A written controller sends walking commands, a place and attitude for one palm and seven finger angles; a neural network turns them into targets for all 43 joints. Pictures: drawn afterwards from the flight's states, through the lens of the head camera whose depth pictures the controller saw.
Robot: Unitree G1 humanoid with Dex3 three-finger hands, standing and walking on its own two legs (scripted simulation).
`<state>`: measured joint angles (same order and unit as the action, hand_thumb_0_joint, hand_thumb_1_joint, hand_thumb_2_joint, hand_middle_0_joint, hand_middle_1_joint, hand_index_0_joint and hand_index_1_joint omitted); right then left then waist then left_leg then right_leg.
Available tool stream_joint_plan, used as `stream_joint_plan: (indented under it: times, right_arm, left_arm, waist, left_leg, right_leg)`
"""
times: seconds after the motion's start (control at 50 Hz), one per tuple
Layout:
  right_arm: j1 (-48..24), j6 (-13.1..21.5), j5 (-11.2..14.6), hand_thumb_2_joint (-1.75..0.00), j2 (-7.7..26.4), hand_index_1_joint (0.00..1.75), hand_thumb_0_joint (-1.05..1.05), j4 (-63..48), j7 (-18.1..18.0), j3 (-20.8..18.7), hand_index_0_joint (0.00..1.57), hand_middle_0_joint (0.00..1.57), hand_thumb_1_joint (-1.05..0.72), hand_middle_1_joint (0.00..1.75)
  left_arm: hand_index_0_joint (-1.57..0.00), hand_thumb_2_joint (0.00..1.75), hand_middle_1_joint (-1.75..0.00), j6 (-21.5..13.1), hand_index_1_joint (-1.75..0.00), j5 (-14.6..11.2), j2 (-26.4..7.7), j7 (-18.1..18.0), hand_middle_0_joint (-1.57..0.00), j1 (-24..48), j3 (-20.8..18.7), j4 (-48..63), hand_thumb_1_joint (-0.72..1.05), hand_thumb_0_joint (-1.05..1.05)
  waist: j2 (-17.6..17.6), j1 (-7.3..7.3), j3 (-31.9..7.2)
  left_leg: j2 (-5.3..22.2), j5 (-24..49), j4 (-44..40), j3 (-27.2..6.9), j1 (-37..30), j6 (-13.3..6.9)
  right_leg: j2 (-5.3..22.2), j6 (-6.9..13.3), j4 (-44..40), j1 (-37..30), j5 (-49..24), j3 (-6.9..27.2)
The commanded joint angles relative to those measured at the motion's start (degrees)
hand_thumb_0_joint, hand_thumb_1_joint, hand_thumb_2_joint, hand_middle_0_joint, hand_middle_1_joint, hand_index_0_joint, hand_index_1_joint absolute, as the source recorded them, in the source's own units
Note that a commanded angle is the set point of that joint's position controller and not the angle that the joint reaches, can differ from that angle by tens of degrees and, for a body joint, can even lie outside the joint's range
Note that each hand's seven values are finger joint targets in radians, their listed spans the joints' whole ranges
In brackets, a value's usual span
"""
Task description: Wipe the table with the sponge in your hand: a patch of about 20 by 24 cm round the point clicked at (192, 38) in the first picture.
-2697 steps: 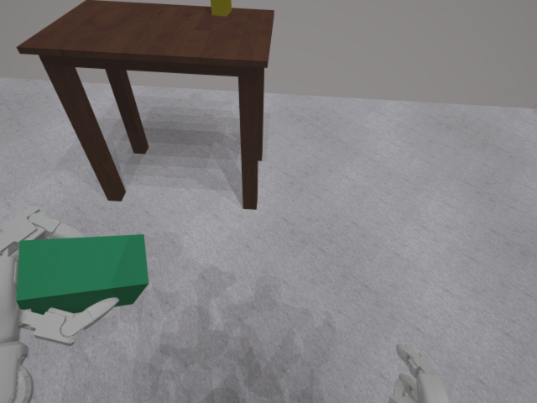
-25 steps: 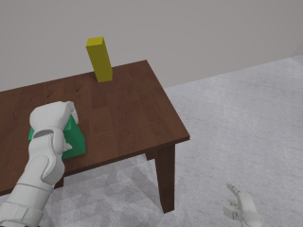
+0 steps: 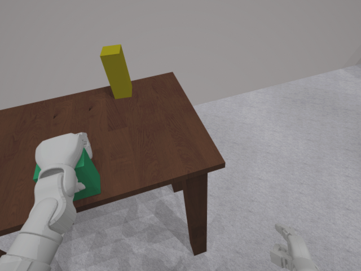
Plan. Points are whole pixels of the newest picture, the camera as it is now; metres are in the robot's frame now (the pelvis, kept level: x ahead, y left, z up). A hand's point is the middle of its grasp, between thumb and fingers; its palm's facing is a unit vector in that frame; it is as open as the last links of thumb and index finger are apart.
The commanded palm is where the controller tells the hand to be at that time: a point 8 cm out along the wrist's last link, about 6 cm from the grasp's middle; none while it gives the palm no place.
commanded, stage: lower the sponge onto the table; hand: left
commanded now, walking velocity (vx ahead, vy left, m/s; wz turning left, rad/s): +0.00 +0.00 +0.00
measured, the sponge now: (73, 181) +0.28 +0.31 +0.05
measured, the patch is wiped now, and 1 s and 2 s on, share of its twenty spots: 0.95 0.95 0.95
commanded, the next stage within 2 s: wipe forward along the first lane in 0.24 s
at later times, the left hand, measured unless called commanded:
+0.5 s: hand (78, 162) +0.30 +0.29 +0.09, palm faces -0.01 -0.02 -1.00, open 9.6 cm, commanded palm +0.29 +0.29 +0.14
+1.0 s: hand (78, 148) +0.35 +0.31 +0.09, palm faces -0.07 +0.02 -1.00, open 9.6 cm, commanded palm +0.33 +0.32 +0.12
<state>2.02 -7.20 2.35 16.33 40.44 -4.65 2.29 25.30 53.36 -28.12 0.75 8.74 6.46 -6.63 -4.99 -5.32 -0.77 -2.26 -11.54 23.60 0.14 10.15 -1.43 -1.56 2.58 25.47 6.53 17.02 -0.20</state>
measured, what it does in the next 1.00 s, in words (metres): stands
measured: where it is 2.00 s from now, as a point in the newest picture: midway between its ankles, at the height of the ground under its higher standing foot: outside the picture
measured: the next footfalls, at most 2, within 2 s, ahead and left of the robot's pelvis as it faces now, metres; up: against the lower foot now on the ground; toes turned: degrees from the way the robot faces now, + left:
none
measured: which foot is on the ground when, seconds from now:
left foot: down 0.00-1.00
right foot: down 0.00-1.00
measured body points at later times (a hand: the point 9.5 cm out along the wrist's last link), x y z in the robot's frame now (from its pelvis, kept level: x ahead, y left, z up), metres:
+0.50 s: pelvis +0.00 +0.00 +0.00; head -0.01 -0.04 +0.45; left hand +0.30 +0.29 +0.15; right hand +0.21 -0.23 -0.11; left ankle +0.01 +0.11 -0.74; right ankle -0.03 -0.09 -0.74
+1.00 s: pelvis +0.00 -0.01 -0.01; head +0.00 -0.05 +0.44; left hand +0.35 +0.31 +0.15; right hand +0.15 -0.27 -0.13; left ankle +0.01 +0.11 -0.74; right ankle -0.03 -0.09 -0.74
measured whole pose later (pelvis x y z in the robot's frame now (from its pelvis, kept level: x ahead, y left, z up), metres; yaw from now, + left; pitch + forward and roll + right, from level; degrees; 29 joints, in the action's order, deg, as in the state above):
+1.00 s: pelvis +0.00 -0.01 -0.01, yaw +1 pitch +2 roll +1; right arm 8.6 -6.6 2.9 17.2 43.4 -5.6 0.4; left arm 13.7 56.8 -31.1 -0.4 26.6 3.0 -34.5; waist -3.7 -2.5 -3.1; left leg -1.3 -13.0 28.4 -0.9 17.9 -0.4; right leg -2.6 3.6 29.5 13.7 18.4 -1.3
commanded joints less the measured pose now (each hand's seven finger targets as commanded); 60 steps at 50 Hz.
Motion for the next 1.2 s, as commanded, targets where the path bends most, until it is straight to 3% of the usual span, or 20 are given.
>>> stream_joint_plan:
  times: [0.0,0.04,0.08,0.18,0.24,0.28,0.34,0.38,0.54,0.58,0.64,0.66,0.74,0.76,0.84,0.88,0.94,0.96,1.04,1.18]
  right_arm:
    - [-11.73,3.03,0.07,-0.9,6.3,0.3,0.0,-9.07,-1.13,-1.92,0.2,0.2,-0.9,0.3]
    - [-11.5,2.92,-0.09,-0.9,6.77,0.3,0.0,-8.98,-1.38,-1.73,0.2,0.2,-0.9,0.3]
    - [-10.74,3.46,0.01,-0.9,5.92,0.3,0.0,-8.69,-1.38,-1.78,0.2,0.2,-0.9,0.3]
    - [-9.88,3.44,0.1,-0.9,5.98,0.3,0.0,-8.42,-1.29,-2.06,0.2,0.2,-0.9,0.3]
    - [-10.34,3.23,-0.23,-0.9,6.55,0.3,0.0,-8.94,-1.08,-2.3,0.2,0.2,-0.9,0.3]
    - [-9.9,3.32,0.06,-0.9,6.05,0.3,0.0,-8.85,-0.73,-2.31,0.2,0.2,-0.9,0.3]
    - [-10.24,2.86,-0.02,-0.9,6.81,0.3,0.0,-8.66,-0.83,-2.3,0.2,0.2,-0.9,0.3]
    - [-9.83,3.1,0.23,-0.9,6.42,0.3,0.0,-8.22,-0.96,-2.36,0.2,0.2,-0.9,0.3]
    - [-7.68,2.7,0.02,-0.9,7.43,0.3,0.0,-6.59,-1.65,-2.57,0.2,0.2,-0.9,0.3]
    - [-6.83,2.86,0.32,-0.9,6.87,0.3,0.0,-6.74,-1.57,-2.61,0.2,0.2,-0.9,0.3]
    - [-5.97,2.59,0.1,-0.9,7.59,0.3,0.0,-6.65,-1.65,-2.83,0.2,0.2,-0.9,0.3]
    - [-5.43,2.79,0.29,-0.9,7.12,0.3,0.0,-6.81,-1.68,-2.89,0.2,0.2,-0.9,0.3]
    - [-3.79,2.82,0.13,-0.9,7.93,0.3,0.0,-6.25,-1.63,-3.34,0.2,0.2,-0.9,0.3]
    - [-3.51,2.96,0.35,-0.9,7.45,0.3,0.0,-6.22,-1.69,-3.32,0.2,0.2,-0.9,0.3]
    - [-1.75,2.84,0.26,-0.9,8.15,0.3,0.0,-5.31,-1.75,-3.73,0.2,0.2,-0.9,0.3]
    - [-0.53,3.02,0.55,-0.9,7.91,0.3,0.0,-4.77,-1.75,-3.93,0.2,0.2,-0.9,0.3]
    - [0.79,2.78,0.36,-0.9,8.58,0.3,0.0,-4.31,-1.83,-4.18,0.2,0.2,-0.9,0.3]
    - [1.38,2.89,0.64,-0.9,8.07,0.3,0.0,-4.33,-1.82,-4.12,0.2,0.2,-0.9,0.3]
    - [3.43,2.61,0.52,-0.9,8.78,0.3,0.0,-3.76,-1.59,-4.56,0.2,0.2,-0.9,0.3]
    - [6.66,2.49,0.85,-0.9,8.61,0.3,0.0,-3.27,-1.16,-5.19,0.2,0.2,-0.9,0.3]
  left_arm:
    - [-1.2,1.3,-1.6,0.07,-1.6,1.95,-13.53,-1.92,-1.2,20.27,-6.5,8.23,0.1,0.0]
    - [-1.2,1.3,-1.6,-0.42,-1.6,2.56,-17.23,-2.02,-1.2,20.98,-9.35,7.14,0.1,0.0]
    - [-1.2,1.3,-1.6,-1.9,-1.6,2.43,-12.41,-1.96,-1.2,23.27,-5.19,7.01,0.1,0.0]
    - [-1.2,1.3,-1.6,-2.58,-1.6,2.49,-10.47,-2.14,-1.2,22.24,-4.03,3.91,0.1,0.0]
    - [-1.2,1.3,-1.6,-2.39,-1.6,2.89,-13.98,-2.57,-1.2,19.79,-7.56,5.15,0.1,0.0]
    - [-1.2,1.3,-1.6,-2.28,-1.6,2.11,-9.47,-2.63,-1.2,18.39,-4.3,4.83,0.1,0.0]
    - [-1.2,1.3,-1.6,-1.25,-1.6,2.43,-13.18,-3.1,-1.2,18.17,-7.44,3.0,0.1,0.0]
    - [-1.2,1.3,-1.6,-1.31,-1.6,2.51,-10.0,-3.04,-1.2,21.05,-4.15,2.21,0.1,0.0]
    - [-1.2,1.3,-1.6,-2.5,-1.6,4.15,-15.59,-2.29,-1.2,24.12,-7.64,-6.64,0.1,0.0]
    - [-1.2,1.3,-1.6,-3.47,-1.6,3.65,-11.94,-1.8,-1.2,23.49,-4.79,-9.08,0.1,0.0]
    - [-1.2,1.3,-1.6,-4.95,-1.6,4.34,-16.24,-1.8,-1.2,25.49,-7.9,-10.64,0.1,0.0]
    - [-1.2,1.3,-1.6,-5.6,-1.6,4.23,-12.57,-1.73,-1.2,27.65,-4.55,-10.58,0.1,0.0]
    - [-1.2,1.3,-1.6,-7.67,-1.6,4.3,-17.8,-2.34,-1.2,25.42,-9.73,-15.41,0.1,0.0]
    - [-1.2,1.3,-1.6,-8.13,-1.6,4.14,-13.89,-2.28,-1.2,28.59,-5.66,-15.29,0.1,0.0]
    - [-1.2,1.3,-1.6,-9.23,-1.6,5.17,-17.91,-2.97,-1.2,29.79,-8.71,-19.61,0.1,0.0]
    - [-1.2,1.3,-1.6,-9.79,-1.6,5.0,-14.92,-2.89,-1.2,31.41,-5.97,-22.88,0.1,0.0]
    - [-1.2,1.3,-1.6,-11.0,-1.6,5.8,-19.95,-2.98,-1.2,33.24,-9.48,-25.27,0.1,0.0]
    - [-1.2,1.3,-1.6,-11.43,-1.6,5.54,-16.31,-2.8,-1.2,34.11,-6.17,-26.73,0.1,0.0]
    - [-1.2,1.3,-1.6,-13.71,-1.6,6.1,-20.59,-2.81,-1.2,34.51,-9.67,-31.21,0.1,0.0]
    - [-1.2,1.3,-1.6,-17.14,-1.6,6.71,-19.99,-4.74,-1.2,39.89,-8.59,-35.55,0.1,0.0]
  waist:
    - [3.16,0.47,-11.92]
    - [2.25,0.16,-12.64]
    - [2.29,1.28,-12.08]
    - [3.35,1.08,-12.14]
    - [2.15,-0.3,-14.53]
    - [4.32,0.47,-12.96]
    - [5.35,0.1,-12.06]
    - [5.58,1.19,-11.08]
    - [5.82,1.17,-11.78]
    - [6.91,1.76,-10.41]
    - [4.53,1.39,-11.56]
    - [5.73,2.4,-11.7]
    - [6.87,1.47,-11.62]
    - [7.2,2.88,-11.11]
    - [6.12,2.38,-11.34]
    - [7.93,3.75,-9.36]
    - [6.76,3.0,-12.34]
    - [8.12,4.21,-11.41]
    - [7.59,3.5,-12.44]
    - [8.68,5.46,-11.96]
  left_leg:
    - [-1.33,13.54,-1.4,0.38,-4.64,-1.21]
    - [-1.44,12.2,-1.57,0.02,-4.43,-1.04]
    - [-1.36,12.82,-1.15,0.16,-4.81,-1.22]
    - [-1.32,11.98,-1.17,0.14,-4.11,-1.07]
    - [-1.27,14.29,-0.96,-0.13,-4.54,-0.94]
    - [-1.16,14.39,-0.76,0.0,-4.06,-1.04]
    - [-1.08,13.09,-1.1,-0.02,-2.95,-0.93]
    - [-1.23,12.41,-0.85,0.3,-2.91,-1.16]
    - [-1.48,11.08,0.06,0.53,-1.2,-1.02]
    - [-1.5,10.92,0.46,0.79,-0.11,-1.15]
    - [-1.45,10.41,0.61,0.57,0.56,-0.89]
    - [-1.58,10.26,1.09,0.8,0.59,-1.14]
    - [-1.51,9.31,1.52,0.65,2.58,-0.97]
    - [-1.59,8.85,1.96,1.14,2.68,-1.26]
    - [-1.61,8.18,2.2,0.95,3.92,-1.11]
    - [-1.49,6.64,2.66,1.33,4.68,-1.34]
    - [-1.57,6.91,3.1,1.07,5.55,-1.2]
    - [-1.57,6.39,3.36,1.41,6.1,-1.42]
    - [-1.34,6.22,3.97,1.16,7.67,-1.29]
    - [-1.12,4.47,5.35,1.28,9.54,-1.76]
  right_leg:
    - [-0.56,0.67,-3.39,-1.53,-16.66,2.22]
    - [-0.95,1.02,-3.62,-1.23,-14.69,3.33]
    - [-0.74,0.83,-3.3,-0.37,-14.99,1.98]
    - [-0.68,0.8,-3.26,-0.17,-14.35,1.86]
    - [-0.92,1.26,-2.72,-1.78,-17.13,2.94]
    - [-0.76,0.86,-2.44,-1.28,-17.42,1.88]
    - [-0.89,0.97,-2.7,-1.16,-16.89,2.87]
    - [-0.68,0.6,-2.73,-0.14,-16.28,1.94]
    - [-0.76,0.76,-2.57,0.51,-16.81,3.36]
    - [-0.51,0.34,-2.06,0.93,-17.21,2.19]
    - [-0.62,0.75,-1.89,1.26,-16.87,3.11]
    - [-0.38,0.36,-1.6,1.54,-16.8,2.11]
    - [-0.58,0.46,-1.38,1.44,-17.44,3.44]
    - [-0.2,-0.03,-1.28,2.25,-17.5,2.59]
    - [-0.46,0.29,-1.2,3.19,-16.7,3.22]
    - [-0.24,-0.3,-1.39,5.05,-15.5,2.44]
    - [-0.22,0.08,-0.92,3.79,-16.86,3.71]
    - [-0.02,-0.36,-0.74,4.39,-16.5,2.75]
    - [-0.05,-0.09,-0.28,4.62,-17.71,3.94]
    - [0.02,-0.57,0.56,7.4,-15.65,2.97]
